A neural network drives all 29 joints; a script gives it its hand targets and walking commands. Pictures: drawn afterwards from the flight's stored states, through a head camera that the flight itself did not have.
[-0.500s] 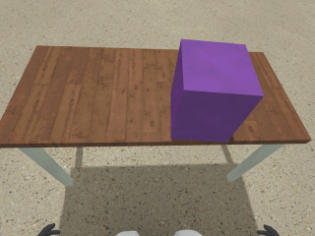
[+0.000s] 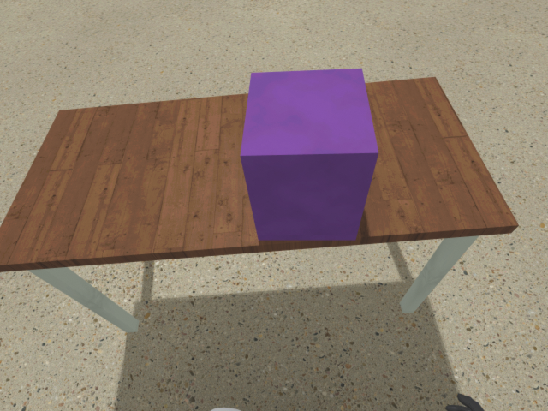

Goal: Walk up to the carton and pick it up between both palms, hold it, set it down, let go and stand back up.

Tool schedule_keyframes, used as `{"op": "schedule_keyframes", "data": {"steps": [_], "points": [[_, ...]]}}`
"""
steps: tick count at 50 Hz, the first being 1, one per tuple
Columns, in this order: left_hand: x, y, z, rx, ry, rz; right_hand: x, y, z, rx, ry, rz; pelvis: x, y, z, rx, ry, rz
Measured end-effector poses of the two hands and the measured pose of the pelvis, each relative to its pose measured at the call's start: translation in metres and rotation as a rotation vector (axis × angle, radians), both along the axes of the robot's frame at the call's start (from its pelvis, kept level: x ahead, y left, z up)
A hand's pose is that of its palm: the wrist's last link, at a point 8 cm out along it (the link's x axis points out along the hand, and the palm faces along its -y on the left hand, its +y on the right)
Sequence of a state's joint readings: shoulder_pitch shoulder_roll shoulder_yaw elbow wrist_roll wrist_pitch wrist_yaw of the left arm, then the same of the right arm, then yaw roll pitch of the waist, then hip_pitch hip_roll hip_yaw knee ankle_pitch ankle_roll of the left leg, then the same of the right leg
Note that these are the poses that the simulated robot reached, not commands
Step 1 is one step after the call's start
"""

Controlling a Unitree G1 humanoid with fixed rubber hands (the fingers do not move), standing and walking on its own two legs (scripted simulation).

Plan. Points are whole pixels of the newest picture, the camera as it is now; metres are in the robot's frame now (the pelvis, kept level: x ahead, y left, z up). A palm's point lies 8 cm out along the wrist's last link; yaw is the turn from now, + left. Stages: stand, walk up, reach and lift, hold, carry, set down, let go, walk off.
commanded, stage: walk up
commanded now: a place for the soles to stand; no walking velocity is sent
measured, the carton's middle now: (306, 160) +0.55 -0.06 -0.01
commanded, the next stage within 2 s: none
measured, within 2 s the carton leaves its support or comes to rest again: neither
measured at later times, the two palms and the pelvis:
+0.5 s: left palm out of the picture +0.13 +0.35 -0.12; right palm out of the picture +0.09 -0.26 -0.11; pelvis +0.01 +0.05 +0.00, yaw +0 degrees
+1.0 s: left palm out of the picture +0.08 +0.39 -0.12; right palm out of the picture +0.09 -0.21 -0.12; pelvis +0.00 +0.08 -0.01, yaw +2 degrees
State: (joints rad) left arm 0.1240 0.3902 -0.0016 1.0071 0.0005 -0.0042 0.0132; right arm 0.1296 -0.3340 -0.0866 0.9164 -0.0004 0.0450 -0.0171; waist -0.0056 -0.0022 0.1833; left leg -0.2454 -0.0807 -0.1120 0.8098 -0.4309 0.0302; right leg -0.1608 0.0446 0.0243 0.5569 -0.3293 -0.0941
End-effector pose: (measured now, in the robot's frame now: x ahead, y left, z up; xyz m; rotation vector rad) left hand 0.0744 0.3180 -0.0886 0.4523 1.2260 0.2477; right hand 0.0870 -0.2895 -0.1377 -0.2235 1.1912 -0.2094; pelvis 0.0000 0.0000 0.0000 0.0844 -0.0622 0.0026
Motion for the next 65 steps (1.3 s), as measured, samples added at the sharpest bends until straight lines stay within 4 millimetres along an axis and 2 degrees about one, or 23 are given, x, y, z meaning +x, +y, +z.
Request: {"op": "schedule_keyframes", "data": {"steps": [6, 12, 20, 25, 30, 36, 39, 43, 49, 55, 60, 65], "points": [[0.007, -0.005, -0.001, -0.004, -0.008, -0.006, -0.007, -0.007, 0.005, -0.02, 0.019, -0.015, 0.006, -0.003, 0.002, -0.013, -0.004, -0.007], [0.018, -0.003, -0.012, -0.038, -0.036, -0.015, -0.007, -0.005, 0.013, -0.056, 0.004, -0.03, 0.011, 0.004, -0.001, -0.043, -0.021, -0.017], [0.043, 0.018, -0.026, -0.082, -0.085, -0.028, -0.002, 0.016, 0.022, -0.099, -0.008, -0.031, 0.017, 0.03, -0.006, -0.087, -0.004, -0.016], [0.056, 0.03, -0.027, -0.099, -0.115, -0.037, 0.005, 0.031, 0.028, -0.114, -0.024, -0.016, 0.013, 0.046, -0.004, -0.095, -0.013, -0.011], [0.047, 0.033, -0.03, -0.105, -0.1, -0.037, 0.02, 0.036, 0.032, -0.113, -0.068, -0.001, 0.007, 0.049, -0.004, -0.099, -0.014, -0.012], [0.018, 0.034, -0.028, -0.084, -0.054, -0.018, 0.034, 0.037, 0.029, -0.081, -0.109, 0.013, 0.0, 0.045, -0.005, -0.092, -0.032, -0.012], [0.005, 0.039, -0.026, -0.075, -0.032, -0.001, 0.035, 0.041, 0.028, -0.072, -0.11, 0.015, 0.001, 0.048, -0.004, -0.085, -0.033, -0.007], [-0.001, 0.052, -0.021, -0.062, -0.017, 0.014, 0.027, 0.054, 0.023, -0.055, -0.07, 0.021, 0.004, 0.059, -0.002, -0.074, 0.009, 0.009], [0.006, 0.072, -0.031, -0.076, -0.011, 0.012, 0.007, 0.076, 0.013, -0.06, 0.004, 0.038, 0.002, 0.081, -0.006, -0.07, 0.038, 0.027], [0.03, 0.075, -0.027, -0.085, -0.061, -0.003, -0.009, 0.079, 0.017, -0.077, 0.032, 0.027, 0.005, 0.086, -0.004, -0.074, 0.045, 0.026], [0.043, 0.071, -0.024, -0.08, -0.107, -0.013, 0.004, 0.076, 0.015, -0.07, -0.006, 0.03, 0.004, 0.082, -0.007, -0.07, 0.019, 0.025], [0.049, 0.076, -0.023, -0.085, -0.15, -0.009, 0.018, 0.081, 0.02, -0.076, -0.068, 0.033, 0.005, 0.087, -0.009, -0.08, 0.024, 0.028]]}}
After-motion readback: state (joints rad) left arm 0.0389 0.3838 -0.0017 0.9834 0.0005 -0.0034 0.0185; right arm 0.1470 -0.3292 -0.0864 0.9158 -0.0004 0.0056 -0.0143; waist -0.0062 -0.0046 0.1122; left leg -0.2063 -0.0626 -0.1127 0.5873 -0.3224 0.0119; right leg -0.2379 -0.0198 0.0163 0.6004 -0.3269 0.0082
